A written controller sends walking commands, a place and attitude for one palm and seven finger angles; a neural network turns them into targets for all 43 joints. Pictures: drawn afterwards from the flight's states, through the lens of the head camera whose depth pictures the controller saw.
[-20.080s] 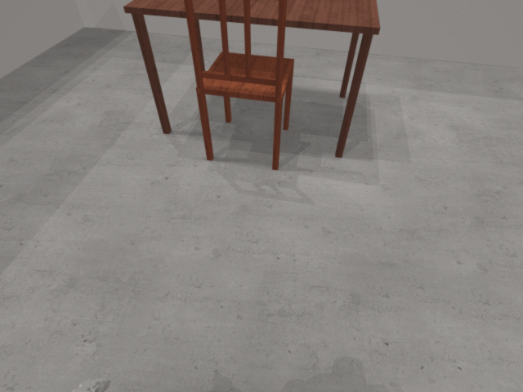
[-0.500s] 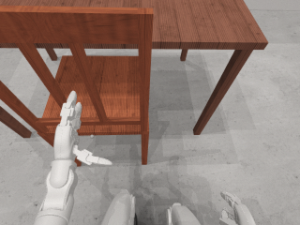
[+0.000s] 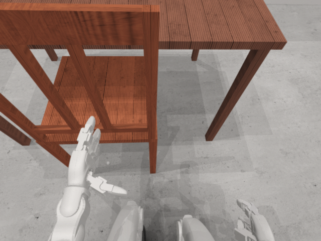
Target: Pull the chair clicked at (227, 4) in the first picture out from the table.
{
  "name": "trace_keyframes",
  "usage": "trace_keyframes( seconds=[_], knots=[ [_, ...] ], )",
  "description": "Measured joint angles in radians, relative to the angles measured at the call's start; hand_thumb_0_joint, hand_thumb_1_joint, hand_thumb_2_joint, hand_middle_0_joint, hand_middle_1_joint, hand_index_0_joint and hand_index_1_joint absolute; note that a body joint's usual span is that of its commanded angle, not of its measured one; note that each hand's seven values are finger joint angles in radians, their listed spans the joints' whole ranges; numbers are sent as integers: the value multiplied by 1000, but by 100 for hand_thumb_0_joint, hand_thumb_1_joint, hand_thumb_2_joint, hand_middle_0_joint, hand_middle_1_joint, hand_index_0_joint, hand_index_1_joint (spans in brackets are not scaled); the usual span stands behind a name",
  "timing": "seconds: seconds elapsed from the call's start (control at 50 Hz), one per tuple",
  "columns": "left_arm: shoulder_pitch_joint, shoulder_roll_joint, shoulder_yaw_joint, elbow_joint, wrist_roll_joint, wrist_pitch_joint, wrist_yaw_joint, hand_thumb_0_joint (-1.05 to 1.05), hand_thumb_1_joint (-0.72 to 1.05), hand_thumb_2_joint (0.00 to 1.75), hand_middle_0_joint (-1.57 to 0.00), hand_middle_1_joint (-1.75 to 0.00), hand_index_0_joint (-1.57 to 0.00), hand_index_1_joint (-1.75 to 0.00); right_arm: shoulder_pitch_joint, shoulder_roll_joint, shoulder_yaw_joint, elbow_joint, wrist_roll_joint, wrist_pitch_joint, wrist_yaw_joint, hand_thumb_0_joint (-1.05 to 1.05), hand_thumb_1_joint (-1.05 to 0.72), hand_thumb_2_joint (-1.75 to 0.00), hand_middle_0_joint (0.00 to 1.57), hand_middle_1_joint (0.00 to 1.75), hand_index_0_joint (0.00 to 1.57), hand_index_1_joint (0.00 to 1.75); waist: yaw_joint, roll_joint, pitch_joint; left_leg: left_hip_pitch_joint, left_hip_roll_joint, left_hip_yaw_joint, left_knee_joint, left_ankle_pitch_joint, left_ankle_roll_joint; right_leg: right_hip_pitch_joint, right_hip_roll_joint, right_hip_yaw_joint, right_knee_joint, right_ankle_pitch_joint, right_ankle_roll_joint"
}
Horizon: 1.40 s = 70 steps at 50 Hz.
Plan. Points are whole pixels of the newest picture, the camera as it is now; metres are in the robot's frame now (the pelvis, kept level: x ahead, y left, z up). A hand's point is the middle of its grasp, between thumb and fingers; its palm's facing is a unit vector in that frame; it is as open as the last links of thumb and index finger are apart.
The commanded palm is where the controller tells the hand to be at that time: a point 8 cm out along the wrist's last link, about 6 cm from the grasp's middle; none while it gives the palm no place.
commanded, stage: aim the fingers beside a spindle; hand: left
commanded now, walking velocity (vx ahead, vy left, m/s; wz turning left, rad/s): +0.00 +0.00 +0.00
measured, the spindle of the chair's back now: (53, 96) +0.45 +0.29 +0.06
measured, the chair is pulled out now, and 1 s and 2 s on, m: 0.00 0.00 0.00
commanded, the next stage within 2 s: push the fingers through the gap in 0.40 s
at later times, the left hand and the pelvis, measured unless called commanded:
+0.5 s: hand (93, 148) +0.32 +0.16 +0.04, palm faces +0.10 -0.99 -0.07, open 16.9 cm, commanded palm +0.29 +0.21 +0.02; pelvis +0.00 +0.00 +0.00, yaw +0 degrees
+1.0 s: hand (105, 138) +0.36 +0.15 +0.01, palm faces +0.05 -1.00 +0.02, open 17.0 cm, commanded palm +0.34 +0.20 +0.02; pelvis +0.00 +0.01 +0.00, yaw -1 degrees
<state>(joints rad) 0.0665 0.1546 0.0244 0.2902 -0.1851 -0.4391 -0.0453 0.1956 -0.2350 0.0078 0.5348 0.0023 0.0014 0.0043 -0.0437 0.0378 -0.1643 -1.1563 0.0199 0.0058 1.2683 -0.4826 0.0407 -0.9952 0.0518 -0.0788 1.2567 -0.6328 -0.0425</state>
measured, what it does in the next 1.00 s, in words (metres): stands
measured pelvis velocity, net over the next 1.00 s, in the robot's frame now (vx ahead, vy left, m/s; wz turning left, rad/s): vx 0.00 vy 0.01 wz -0.01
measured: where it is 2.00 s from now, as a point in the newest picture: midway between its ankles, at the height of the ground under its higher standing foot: outside the picture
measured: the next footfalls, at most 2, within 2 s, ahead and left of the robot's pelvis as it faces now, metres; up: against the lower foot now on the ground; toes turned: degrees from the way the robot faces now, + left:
none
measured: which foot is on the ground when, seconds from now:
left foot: down 0.00-1.00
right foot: down 0.00-1.00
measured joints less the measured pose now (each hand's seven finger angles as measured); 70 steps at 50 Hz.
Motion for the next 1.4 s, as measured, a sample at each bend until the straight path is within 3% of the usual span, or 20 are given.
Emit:
trace_keyframes(
  seconds=[0.06,0.12,0.2,0.28,0.32,0.38,0.46,0.54,0.62,0.7,0.74,0.78,0.86,0.9,0.94,1.0,1.1,1.16,1.26,1.4],
  knots=[
    [37,4,-14,-109,35,-76,50,-1,-50,30,-6,-8,-6,-8,0,2,-5,15,-14,-16,-3,1,-90,-90,20,30,20,30,4,-1,-1,13,0,0,-8,1,-2,13,0,0,-9,2,-1],
    [-19,25,18,-81,61,-121,74,-1,-50,30,-6,-8,-6,-8,-6,-4,-3,33,-19,-11,8,1,-90,-90,20,30,20,30,8,8,-18,8,-3,-6,-5,2,-3,11,-2,-6,-5,0,-2],
    [-115,34,47,86,33,-45,25,-1,-50,30,-6,-8,-6,-8,-13,-12,7,27,3,14,18,1,-90,-90,20,30,20,30,8,13,-23,-6,-6,-7,7,3,-3,-4,-5,-8,12,-5,-4],
    [-85,9,22,120,0,34,-18,-1,-50,30,-5,-8,-6,-8,-8,-8,9,3,10,17,8,1,-90,-90,20,30,20,30,-1,6,-13,-11,-2,-2,5,4,-3,-13,-2,-2,12,-2,-3],
    [-33,-3,7,46,6,19,-3,-1,-50,30,-5,-8,-6,-8,-3,-2,3,-2,2,7,0,1,-90,-90,20,30,20,30,-4,0,-4,-6,2,1,2,2,-3,-10,2,1,7,0,-4],
    [25,4,5,-83,32,-56,52,-1,-50,30,-6,-8,-6,-8,4,5,-5,10,-13,-8,-4,1,-90,-90,20,30,20,30,-2,-5,-2,8,5,3,-6,1,-6,3,4,4,-1,2,-5],
    [-20,39,57,-72,48,-124,73,-1,-50,30,-6,-8,-6,-8,5,-2,-3,38,-17,-4,11,1,-90,-90,20,30,20,30,6,7,-23,11,1,-4,-6,2,-6,10,2,-3,-4,0,-5],
    [-106,54,71,104,3,-38,-6,-1,-50,30,-6,-8,-6,-8,1,-16,12,35,13,16,13,1,-90,-90,20,30,20,30,9,15,-24,2,-4,-8,3,2,-5,4,-2,-8,6,-4,-4],
    [-96,27,44,144,-18,33,-51,-1,-50,30,-5,-8,-6,-8,-2,-16,10,18,13,5,-6,1,-90,-90,20,30,20,30,-2,9,-6,-8,-1,-7,4,3,-2,-6,1,-6,4,1,-2],
    [-71,18,42,30,10,-59,7,-1,-50,30,-6,-8,-6,-8,-4,-7,-2,31,-14,-26,-17,1,-90,-90,20,30,20,30,-9,-6,0,-21,5,-3,11,0,-2,-20,6,-2,8,2,-1],
    [-106,27,60,17,28,-118,39,-1,-50,30,-6,-8,-6,-8,-6,-9,-6,48,-24,-32,-9,1,-90,-90,20,30,20,30,-9,-6,-8,-35,4,-6,22,-3,-1,-32,5,-5,17,-2,-1],
    [-168,44,81,54,43,-138,51,-1,-50,30,-6,-8,-6,-8,-8,-13,-6,60,-27,-25,2,1,-90,-90,20,30,20,30,-9,0,-19,-52,1,-10,36,-6,0,-46,2,-10,30,-7,0],
    [-271,70,87,185,33,-39,12,-1,-50,30,-6,-8,-6,-8,-8,-19,1,56,-7,13,13,1,-90,-90,20,30,20,30,-10,14,-19,-60,-4,-9,43,-8,5,-52,-3,-10,38,-11,4],
    [-278,64,76,220,18,29,-11,-1,-50,30,-5,-8,-6,-8,-2,-17,5,45,4,28,10,1,-90,-90,20,30,20,30,-12,17,-11,-47,-3,-3,29,-4,9,-42,-3,-4,24,-4,8],
    [-260,44,71,211,1,59,-8,-1,-50,30,-5,-8,-5,-7,8,-12,6,35,7,31,4,1,-90,-90,20,30,20,30,-15,16,-4,-32,-1,3,9,1,11,-30,-1,4,4,5,11],
    [-226,18,75,153,7,22,31,-1,-50,30,-5,-8,-4,-7,25,-3,4,37,-5,19,-1,1,-90,-90,20,30,20,30,-15,9,-4,-14,1,11,-13,6,12,-16,1,13,-19,15,14],
    [-283,34,77,178,70,-92,77,-1,-50,30,-5,-8,-4,-7,35,-2,0,66,-26,14,17,1,-90,-90,20,30,20,30,-17,3,-23,-27,-1,6,1,0,13,-24,-1,7,-8,7,14],
    [-347,50,77,261,78,-71,58,-1,-50,30,-5,-8,-5,-7,31,-8,-2,69,-22,34,27,1,-90,-90,20,30,20,30,-22,9,-24,-41,-4,1,18,-4,13,-35,-3,1,8,0,13],
    [-368,38,99,308,47,-4,42,-1,-50,30,-6,-8,-4,-8,32,-10,-2,53,-11,56,22,1,-90,-90,20,30,20,30,-26,10,-9,-37,-2,6,7,4,15,-35,-2,7,1,9,15],
    [-417,44,101,329,75,-75,80,-1,-50,30,-6,-8,-5,-8,37,-10,-4,75,-25,39,18,1,-90,-90,20,30,20,30,-30,8,-9,-45,-1,3,5,11,13,-42,-1,4,-1,15,14]
  ],
)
